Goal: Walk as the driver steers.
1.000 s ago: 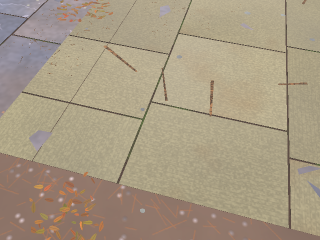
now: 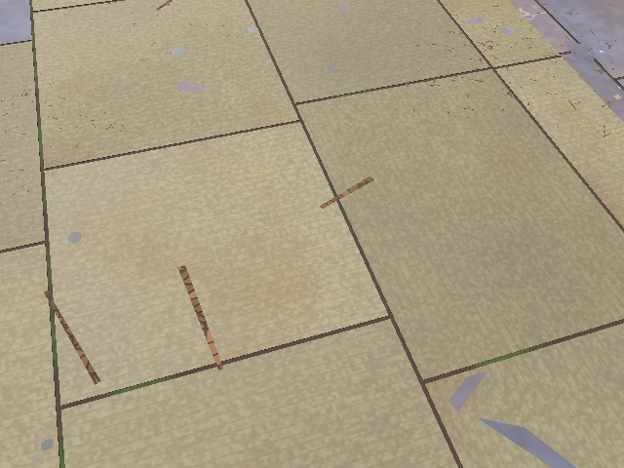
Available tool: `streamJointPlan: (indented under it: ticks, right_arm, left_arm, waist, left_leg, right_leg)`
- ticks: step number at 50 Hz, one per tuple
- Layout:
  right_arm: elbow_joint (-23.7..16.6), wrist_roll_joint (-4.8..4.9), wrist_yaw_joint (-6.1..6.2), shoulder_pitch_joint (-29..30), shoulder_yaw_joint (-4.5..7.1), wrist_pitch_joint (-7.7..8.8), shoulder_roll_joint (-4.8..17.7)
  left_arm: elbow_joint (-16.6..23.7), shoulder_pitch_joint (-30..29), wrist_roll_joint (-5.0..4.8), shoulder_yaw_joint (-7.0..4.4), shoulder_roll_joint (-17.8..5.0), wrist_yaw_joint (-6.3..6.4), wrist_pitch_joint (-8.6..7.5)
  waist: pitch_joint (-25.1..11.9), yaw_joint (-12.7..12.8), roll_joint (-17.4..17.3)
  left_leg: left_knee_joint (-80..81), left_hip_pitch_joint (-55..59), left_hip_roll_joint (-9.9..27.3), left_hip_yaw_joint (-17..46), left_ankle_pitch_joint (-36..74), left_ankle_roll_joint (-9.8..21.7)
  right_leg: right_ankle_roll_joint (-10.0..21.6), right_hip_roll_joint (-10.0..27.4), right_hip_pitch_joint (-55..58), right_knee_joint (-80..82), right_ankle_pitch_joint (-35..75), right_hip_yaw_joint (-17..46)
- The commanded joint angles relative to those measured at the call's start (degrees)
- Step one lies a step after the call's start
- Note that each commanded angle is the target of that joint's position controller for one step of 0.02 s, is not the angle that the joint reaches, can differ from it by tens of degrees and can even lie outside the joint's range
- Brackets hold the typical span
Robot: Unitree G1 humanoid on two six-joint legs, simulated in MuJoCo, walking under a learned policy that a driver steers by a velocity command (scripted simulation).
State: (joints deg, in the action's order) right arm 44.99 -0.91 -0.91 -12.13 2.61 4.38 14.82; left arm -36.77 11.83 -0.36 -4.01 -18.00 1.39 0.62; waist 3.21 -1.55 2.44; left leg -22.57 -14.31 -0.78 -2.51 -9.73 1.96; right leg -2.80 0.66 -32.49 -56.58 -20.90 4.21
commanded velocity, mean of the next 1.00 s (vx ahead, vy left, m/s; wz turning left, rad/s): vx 0.08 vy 0.00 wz -0.06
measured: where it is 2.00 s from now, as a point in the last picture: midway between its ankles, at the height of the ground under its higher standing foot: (319, 382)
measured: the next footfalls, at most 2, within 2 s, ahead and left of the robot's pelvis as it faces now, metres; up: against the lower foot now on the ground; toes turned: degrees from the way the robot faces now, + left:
right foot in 0.18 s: +0.16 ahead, -0.14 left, +0.00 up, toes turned +0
left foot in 1.52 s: +0.52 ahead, +0.10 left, +0.00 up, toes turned +1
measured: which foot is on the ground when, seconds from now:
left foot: down 0.00-1.00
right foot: up 0.00-0.16, down 0.18-1.00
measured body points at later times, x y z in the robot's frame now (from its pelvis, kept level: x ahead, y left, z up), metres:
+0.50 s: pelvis +0.09 -0.03 -0.01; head +0.10 -0.04 +0.44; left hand +0.27 +0.21 -0.10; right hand +0.17 -0.30 -0.14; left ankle +0.03 +0.11 -0.74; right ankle +0.11 -0.14 -0.74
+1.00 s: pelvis +0.11 -0.03 -0.01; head +0.10 -0.04 +0.44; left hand +0.21 +0.23 -0.14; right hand +0.09 -0.30 -0.16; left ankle +0.02 +0.11 -0.74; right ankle +0.11 -0.14 -0.73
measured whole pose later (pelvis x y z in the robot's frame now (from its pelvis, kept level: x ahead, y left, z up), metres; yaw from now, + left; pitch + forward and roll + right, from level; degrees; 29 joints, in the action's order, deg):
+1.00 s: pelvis +0.11 -0.03 -0.01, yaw -1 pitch -1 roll +0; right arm 59.6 1.1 2.1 -20.5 1.9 2.1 14.6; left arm -52.8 12.1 -1.3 -3.8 -13.7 0.3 -1.9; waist -0.7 -1.7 -1.3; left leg -30.5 -5.6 3.0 -0.9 -24.5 -0.7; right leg 3.1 -1.5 -18.0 -38.4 -21.9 -1.5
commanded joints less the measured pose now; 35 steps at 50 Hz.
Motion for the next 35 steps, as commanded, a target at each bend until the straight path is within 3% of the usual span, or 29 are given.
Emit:
streamJointPlan:
  ticks: [1, 4, 6, 8, 9, 10, 11, 12, 13, 15, 21, 28, 35]
  right_arm:
    - [-2.8, 0.82, 0.60, 5.0, 2.03, 0.12, 9.3]
    - [-1.0, 1.39, 0.58, 3.1, 2.05, -0.72, 10.3]
    - [-0.1, 1.86, 0.48, 3.1, 1.98, -1.20, 10.7]
    - [0.9, 2.43, 0.46, 2.5, 1.24, -1.41, 9.1]
    - [1.2, 1.20, 0.35, 0.5, 0.41, -1.03, 7.0]
    - [1.5, -0.84, -0.09, -4.6, -0.43, -0.55, 4.9]
    - [2.0, -0.47, 0.14, -4.9, -1.22, -1.10, 3.0]
    - [1.5, -0.20, 0.42, -1.9, -1.04, -1.87, 4.9]
    - [1.6, -0.16, 0.61, -0.6, -0.83, -2.59, 6.0]
    - [2.4, -0.30, 0.94, -0.4, -0.28, -3.64, 8.3]
    - [4.3, 0.34, 1.43, -0.4, -0.47, -3.93, 7.4]
    - [6.7, 0.39, 2.10, 0.2, -0.33, -5.05, 7.0]
    - [9.6, 0.39, 2.83, -0.5, -0.29, -4.85, 6.7]
  left_arm:
    - [2.6, 3.2, 0.37, 0.37, -0.4, -0.39, -0.22]
    - [3.3, -0.9, 0.34, 0.22, -1.6, -0.91, -0.19]
    - [3.7, -2.0, 0.45, -0.05, -2.1, -1.09, -0.18]
    - [3.3, -1.2, 0.92, -0.44, -2.7, -1.01, -0.41]
    - [3.7, -0.8, 1.35, -0.99, -5.5, -0.47, -0.41]
    - [4.8, -1.5, 1.91, -1.22, -8.3, 0.18, 0.17]
    - [4.1, -2.6, 1.83, 0.19, -3.2, 0.01, 0.50]
    - [4.2, -4.9, 1.46, 0.56, -1.6, -0.64, 0.45]
    - [4.1, -6.8, 1.34, 0.60, -1.3, -1.06, 0.39]
    - [3.9, -6.8, 1.23, 0.21, -3.0, -1.65, -0.08]
    - [1.7, -5.8, 1.00, 0.16, -2.2, -1.31, -0.64]
    - [-1.4, -6.7, 0.94, -0.18, -1.9, -1.22, -0.44]
    - [-5.7, -6.2, 0.85, -0.41, -1.9, -0.24, -0.30]
  waist:
    - [-9.5, 2.5, -9.2]
    - [-9.3, 0.8, -8.9]
    - [-8.3, 1.0, -8.7]
    - [-7.7, 2.2, -7.6]
    - [-9.8, 1.6, -3.6]
    - [-13.3, -1.8, 4.5]
    - [-15.6, -1.2, 7.5]
    - [-12.6, -0.8, 5.4]
    - [-10.4, -0.9, 4.6]
    - [-6.5, 0.0, 2.4]
    - [-8.6, 0.3, -0.1]
    - [-6.6, 0.0, -1.4]
    - [-4.5, 0.1, -1.8]
  left_leg:
    - [5.7, 3.9, 13.6, 6.3, 37.9, 10.6]
    - [4.9, 5.2, 13.8, 6.1, 32.1, 10.1]
    - [3.0, 5.8, 14.2, 7.1, 27.2, 9.4]
    - [-0.6, 3.6, 11.8, 6.9, 18.4, 6.1]
    - [-4.0, 0.6, 9.0, 5.0, 11.4, 2.5]
    - [-8.6, -5.7, 4.5, 1.8, -6.7, -1.1]
    - [-7.5, -3.9, 4.4, 2.3, -12.5, -3.1]
    - [-5.5, -1.8, 4.4, 2.4, -9.3, -3.9]
    - [-3.9, -1.3, 4.1, 1.9, -6.2, -3.9]
    - [-3.1, -0.9, 3.9, 1.6, -3.5, -3.6]
    - [-2.8, 2.7, 4.6, 1.9, 2.7, -3.3]
    - [-1.5, 4.1, 4.5, 1.6, 0.4, -3.4]
    - [-0.4, 2.9, 4.4, 1.3, -3.1, -3.2]
  right_leg:
    - [-0.2, 1.4, 8.0, 10.3, 8.3, -0.9]
    - [0.5, 0.7, 11.4, 17.6, 11.7, -2.0]
    - [1.8, 0.2, 13.8, 23.4, 12.4, -2.6]
    - [4.4, -0.2, 21.4, 33.7, 20.4, -2.7]
    - [6.3, 5.1, 28.3, 34.1, 35.4, 2.8]
    - [11.3, 13.3, 36.4, 30.2, 48.6, 10.7]
    - [15.5, 14.9, 33.2, 30.9, 39.9, 12.6]
    - [14.0, 11.3, 28.8, 31.7, 31.0, 11.2]
    - [11.3, 8.2, 26.0, 31.5, 24.6, 8.5]
    - [8.7, 5.2, 22.9, 30.5, 23.9, 5.8]
    - [8.5, 4.3, 25.7, 27.4, 35.9, 4.2]
    - [8.1, 3.3, 23.7, 28.9, 29.5, 3.3]
    - [7.0, 2.3, 23.0, 30.1, 22.5, 2.1]
Keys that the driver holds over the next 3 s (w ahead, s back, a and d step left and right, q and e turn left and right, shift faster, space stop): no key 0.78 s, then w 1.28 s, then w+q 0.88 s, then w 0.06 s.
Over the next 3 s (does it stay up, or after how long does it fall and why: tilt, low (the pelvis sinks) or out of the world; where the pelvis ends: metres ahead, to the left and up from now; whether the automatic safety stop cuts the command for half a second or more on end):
stays up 1.15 0.06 0.00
